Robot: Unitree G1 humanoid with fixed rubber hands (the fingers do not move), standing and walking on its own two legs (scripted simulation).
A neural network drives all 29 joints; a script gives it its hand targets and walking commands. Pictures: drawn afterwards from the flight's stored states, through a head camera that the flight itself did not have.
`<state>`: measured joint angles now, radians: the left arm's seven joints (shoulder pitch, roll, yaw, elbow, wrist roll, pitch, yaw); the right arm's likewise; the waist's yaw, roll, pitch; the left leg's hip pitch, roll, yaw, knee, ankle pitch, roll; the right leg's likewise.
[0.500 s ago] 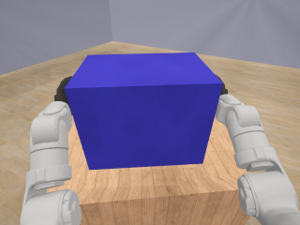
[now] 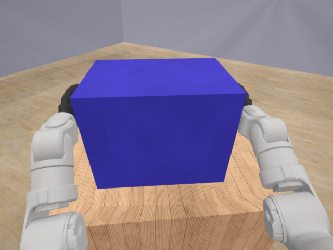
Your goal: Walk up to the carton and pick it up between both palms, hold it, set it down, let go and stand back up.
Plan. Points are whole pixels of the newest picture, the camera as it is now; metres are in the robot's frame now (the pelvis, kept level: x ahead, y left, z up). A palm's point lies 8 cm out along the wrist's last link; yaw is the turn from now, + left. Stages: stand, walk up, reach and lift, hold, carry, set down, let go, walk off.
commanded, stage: hold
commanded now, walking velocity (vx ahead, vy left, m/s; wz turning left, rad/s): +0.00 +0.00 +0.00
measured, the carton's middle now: (159, 120) +0.39 -0.01 +0.20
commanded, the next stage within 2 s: none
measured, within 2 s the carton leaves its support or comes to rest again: neither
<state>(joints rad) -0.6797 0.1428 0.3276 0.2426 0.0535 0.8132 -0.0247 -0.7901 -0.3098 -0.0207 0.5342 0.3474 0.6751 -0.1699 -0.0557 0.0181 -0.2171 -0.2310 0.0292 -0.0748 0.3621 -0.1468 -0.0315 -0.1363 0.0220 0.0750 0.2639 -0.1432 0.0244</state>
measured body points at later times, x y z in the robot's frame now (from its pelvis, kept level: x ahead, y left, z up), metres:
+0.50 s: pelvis +0.00 +0.00 +0.00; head -0.08 +0.01 +0.44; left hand +0.37 +0.19 +0.23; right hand +0.37 -0.21 +0.24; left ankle +0.03 +0.13 -0.75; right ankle +0.00 -0.14 -0.75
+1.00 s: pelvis +0.00 +0.00 +0.00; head -0.08 +0.01 +0.44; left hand +0.37 +0.20 +0.24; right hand +0.37 -0.21 +0.24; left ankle +0.03 +0.13 -0.75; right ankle +0.00 -0.14 -0.75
